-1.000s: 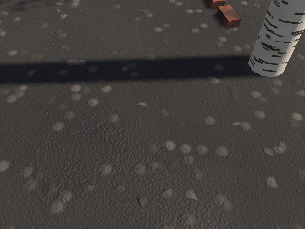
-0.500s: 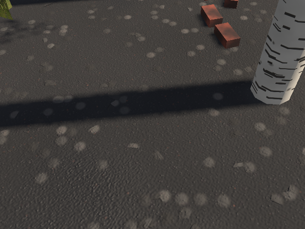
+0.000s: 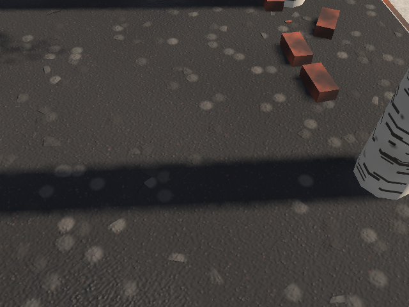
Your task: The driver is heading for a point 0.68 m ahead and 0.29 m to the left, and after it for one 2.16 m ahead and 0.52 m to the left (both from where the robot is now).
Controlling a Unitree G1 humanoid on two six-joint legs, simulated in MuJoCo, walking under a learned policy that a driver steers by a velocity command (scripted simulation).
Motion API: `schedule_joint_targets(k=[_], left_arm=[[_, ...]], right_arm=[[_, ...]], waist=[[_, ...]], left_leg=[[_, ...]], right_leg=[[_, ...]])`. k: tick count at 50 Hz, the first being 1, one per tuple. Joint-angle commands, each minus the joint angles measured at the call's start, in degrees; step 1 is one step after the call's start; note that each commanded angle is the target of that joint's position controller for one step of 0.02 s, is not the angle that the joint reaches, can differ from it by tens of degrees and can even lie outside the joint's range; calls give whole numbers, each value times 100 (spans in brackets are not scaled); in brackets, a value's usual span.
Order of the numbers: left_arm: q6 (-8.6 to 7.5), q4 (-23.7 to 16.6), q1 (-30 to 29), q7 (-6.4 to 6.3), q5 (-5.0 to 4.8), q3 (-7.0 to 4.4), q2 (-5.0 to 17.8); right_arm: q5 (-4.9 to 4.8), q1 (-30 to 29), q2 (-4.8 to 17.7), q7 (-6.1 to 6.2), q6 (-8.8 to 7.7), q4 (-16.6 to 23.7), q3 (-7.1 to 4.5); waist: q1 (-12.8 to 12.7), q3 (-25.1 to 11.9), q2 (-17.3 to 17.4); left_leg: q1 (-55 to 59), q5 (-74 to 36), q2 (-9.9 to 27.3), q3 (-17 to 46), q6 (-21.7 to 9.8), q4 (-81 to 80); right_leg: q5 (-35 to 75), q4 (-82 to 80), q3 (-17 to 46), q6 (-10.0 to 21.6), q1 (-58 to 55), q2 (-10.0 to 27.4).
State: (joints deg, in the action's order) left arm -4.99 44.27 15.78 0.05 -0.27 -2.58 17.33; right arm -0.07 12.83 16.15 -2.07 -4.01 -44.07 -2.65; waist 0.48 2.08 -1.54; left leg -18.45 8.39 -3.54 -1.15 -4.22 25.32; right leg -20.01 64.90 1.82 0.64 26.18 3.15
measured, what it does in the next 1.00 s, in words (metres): walks ahead, turning left: right foot, then left foot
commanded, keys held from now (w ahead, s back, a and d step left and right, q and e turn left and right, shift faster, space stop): w+q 1.00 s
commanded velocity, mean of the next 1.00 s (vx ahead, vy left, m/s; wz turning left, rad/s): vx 0.50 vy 0.00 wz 0.52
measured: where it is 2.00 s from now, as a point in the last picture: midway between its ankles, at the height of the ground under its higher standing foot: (101, 175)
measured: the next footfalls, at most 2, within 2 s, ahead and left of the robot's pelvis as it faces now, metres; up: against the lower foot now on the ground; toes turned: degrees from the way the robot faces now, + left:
right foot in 0.32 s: +0.36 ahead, -0.13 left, +0.00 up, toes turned +13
left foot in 0.84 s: +0.53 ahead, +0.21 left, +0.00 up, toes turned +31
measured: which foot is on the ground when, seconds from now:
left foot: down 0.00-0.32, up 0.34-0.82, down 0.84-1.00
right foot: up 0.00-0.30, down 0.32-0.84, up 0.86-1.00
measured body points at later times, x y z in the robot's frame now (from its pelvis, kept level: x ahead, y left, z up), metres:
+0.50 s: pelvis +0.27 -0.04 +0.00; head +0.29 -0.04 +0.45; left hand +0.32 +0.25 -0.09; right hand +0.44 -0.29 -0.11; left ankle +0.20 +0.09 -0.65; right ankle +0.32 -0.14 -0.74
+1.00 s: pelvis +0.49 +0.12 +0.00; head +0.52 +0.15 +0.45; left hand +0.45 +0.42 -0.11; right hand +0.75 -0.05 -0.09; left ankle +0.49 +0.19 -0.74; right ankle +0.55 -0.05 -0.65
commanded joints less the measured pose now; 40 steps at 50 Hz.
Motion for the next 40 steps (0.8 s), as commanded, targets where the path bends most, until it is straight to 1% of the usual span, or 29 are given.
schedule_joint_targets(k=[1, 3, 4, 7, 9, 11, 13, 14, 15, 16, 17, 18, 19, 20, 21, 22, 23, 24, 25, 28, 30, 32, 34, 36, 37, 38, 39, 40], left_arm=[[-33, -410, 206, -38, 86, -147, 449], [9, -568, -196, -72, 108, -116, 373], [2, -633, -441, -74, 107, -96, 335], [-64, -793, -1139, -18, 65, -47, 214], [-107, -886, -1497, 36, 8, -46, 236], [-151, -970, -1702, 81, -29, -83, 348], [-196, -981, -1648, 110, -43, -145, 500], [-220, -948, -1479, 114, -50, -178, 562], [-239, -836, -1081, 98, -43, -234, 632], [-267, -731, -473, 56, 25, -324, 830], [-245, -640, 455, 1, 76, -416, 1193], [-148, -458, 665, 54, 104, -495, 1507], [-136, -571, 449, 77, 48, -363, 901], [-119, -592, 223, 58, 26, -281, 613], [-108, -600, -59, 63, 69, -232, 511], [-94, -551, -247, 61, 83, -202, 384], [-106, -513, -338, 46, 110, -192, 358], [-132, -470, -368, 41, 98, -203, 339], [-157, -420, -356, 37, 79, -224, 378], [-180, -270, -279, 12, 67, -309, 582], [-149, -207, -283, -6, 66, -338, 676], [-109, -142, -230, -29, 44, -361, 768], [-63, -51, -74, -46, 2, -390, 867], [-8, 39, 51, -44, -63, -427, 968], [26, 72, 82, -43, -98, -448, 1020], [61, 86, 70, -47, -127, -472, 1092], [95, 85, 51, -61, -157, -503, 1193], [137, 79, 25, -75, -191, -529, 1279]], right_arm=[[-8, -83, 695, 53, -104, 373, -181], [-41, 40, 852, 122, -121, 312, -241], [-54, 121, 901, 157, -111, 284, -264], [-109, 420, 1008, 234, -48, 204, -308], [-142, 676, 1052, 260, -1, 139, -326], [-172, 839, 1041, 280, 52, 102, -331], [-155, 851, 1043, 306, 97, 111, -346], [-137, 812, 1040, 312, 122, 129, -353], [-123, 769, 932, 311, 145, 155, -324], [-87, 769, 678, 292, 137, 209, -235], [48, 857, 271, 282, 119, 353, -95], [-169, 1519, 153, 269, 37, 577, -47], [-253, 1301, 769, 296, 49, 411, -183], [-221, 763, 977, 286, 82, 489, -255], [-174, 581, 880, 289, 118, 508, -256], [-133, 437, 803, 270, 139, 572, -271], [-156, 446, 696, 233, 178, 603, -272], [-176, 444, 582, 211, 219, 623, -258], [-173, 387, 480, 199, 253, 675, -239], [-124, 52, 365, 175, 295, 872, -201], [-130, -156, 318, 115, 275, 935, -174], [-126, -516, 265, 39, 239, 1028, -139], [-125, -875, 237, -29, 225, 1157, -116], [-139, -1124, 276, -84, 235, 1294, -123], [-136, -1191, 321, -108, 242, 1353, -141], [-124, -1174, 389, -124, 253, 1394, -174], [-105, -1041, 492, -126, 274, 1402, -229], [-93, -659, 649, -114, 300, 1338, -321]], waist=[[-193, -386, 594], [-137, -213, 550], [-63, -150, 511], [196, -67, 515], [342, -66, 541], [377, -79, 571], [274, -123, 679], [155, -169, 764], [-68, -317, 782], [-360, -786, 645], [-665, -1673, -237], [-274, -2055, -2138], [-429, -1458, -1185], [-514, -861, -684], [-382, -592, -322], [-282, -337, -346], [-175, -237, -509], [-141, -199, -561], [-124, -164, -521], [-145, -59, -292], [-197, -37, -237], [-327, 59, -194], [-448, 169, -153], [-485, 264, -164], [-461, 282, -178], [-383, 232, -219], [-251, 77, -317], [7, -200, -382]], left_leg=[[712, -605, 1440, 1914, -1188, -1510], [479, -796, 1354, 1651, -1200, -1634], [423, -770, 1270, 1531, -1126, -1644], [318, -567, 1059, 1317, -885, -1524], [407, -359, 1118, 1456, -842, -1383], [683, -133, 1228, 1733, -786, -1111], [924, 6, 1340, 2063, -677, -774], [955, -49, 1347, 2175, -616, -556], [870, -141, 1193, 2155, -498, -206], [561, -179, 850, 1940, -312, 665], [-264, 1054, 399, 1330, -57, 2438], [-2175, 2726, -55, 823, 171, 4027], [-2710, 2344, 351, 1099, 244, 4695], [-2806, 1806, 509, 984, 266, 4791], [-2567, 1387, 697, 889, 323, 4688], [-2477, 1127, 834, 883, 359, 4437], [-2229, 963, 967, 846, 377, 4292], [-2123, 871, 999, 764, 402, 4205], [-2140, 787, 1022, 712, 434, 4106], [-2375, 311, 1077, 691, 526, 3460], [-2301, -249, 1067, 592, 514, 2825], [-2114, -739, 1010, 396, 461, 2174], [-2001, -882, 948, 201, 381, 1711], [-1965, -720, 902, 83, 258, 1396], [-1920, -523, 849, 5, 173, 1280], [-1737, -260, 733, -116, 65, 1184], [-1394, 47, 545, -287, -58, 1150], [-805, 291, 308, -457, -201, 1104]], right_leg=[[365, -435, 212, -155, 770, 353], [846, -1100, 164, -303, 864, 321], [1238, -1534, 166, -338, 850, 285], [2254, -2764, 138, -405, 487, 36], [2502, -3168, 142, -431, 282, -103], [2379, -3501, 254, -384, 189, -163], [2000, -3717, 321, -279, -52, -181], [1757, -3802, 269, -196, -316, -197], [1654, -4007, 174, -63, -897, -202], [1542, -4008, 372, 174, -1950, 103], [1349, -3894, 1440, 509, -3439, 1223], [-210, -4585, 4048, 1297, -4610, 2211], [-1084, -4820, 3953, 1173, -4188, 2045], [-698, -4843, 2967, 963, -3588, 1812], [90, -4944, 2306, 877, -3005, 1555], [620, -5070, 1833, 879, -2605, 1366], [951, -5220, 1414, 837, -2282, 1237], [1196, -5351, 1126, 858, -2131, 1164], [1449, -5447, 892, 914, -2061, 1169], [2058, -5618, 359, 1038, -2125, 1252], [2272, -5648, -68, 982, -2216, 1185], [2357, -5660, -452, 898, -2248, 1127], [2371, -5645, -697, 828, -2396, 1173], [2506, -5554, -856, 745, -2679, 1277], [2774, -5432, -934, 699, -2840, 1332], [3431, -5195, -1042, 643, -2963, 1353], [4416, -4807, -1155, 586, -3058, 1347], [5333, -4140, -1274, 520, -3066, 1302]])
